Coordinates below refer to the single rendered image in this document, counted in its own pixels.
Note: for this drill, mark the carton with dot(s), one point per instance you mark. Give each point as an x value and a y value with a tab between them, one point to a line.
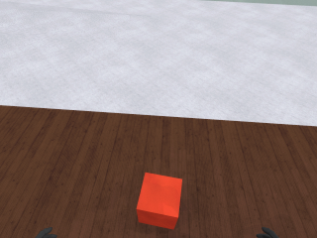
159	201

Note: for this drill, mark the robot right hand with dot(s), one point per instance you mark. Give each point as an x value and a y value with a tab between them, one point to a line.
268	233

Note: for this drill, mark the robot left hand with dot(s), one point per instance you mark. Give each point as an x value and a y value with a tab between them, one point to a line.
45	233

